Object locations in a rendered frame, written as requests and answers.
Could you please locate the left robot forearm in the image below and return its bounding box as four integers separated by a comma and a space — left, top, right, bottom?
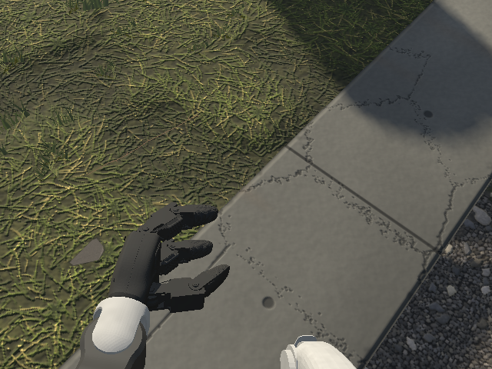
75, 297, 150, 369

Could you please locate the robot right shin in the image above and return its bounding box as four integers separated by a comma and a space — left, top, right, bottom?
294, 335, 317, 347

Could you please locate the left robot hand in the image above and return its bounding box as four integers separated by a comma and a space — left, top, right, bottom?
108, 202, 230, 313

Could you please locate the right robot thigh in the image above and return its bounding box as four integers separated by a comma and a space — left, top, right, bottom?
280, 341, 357, 369

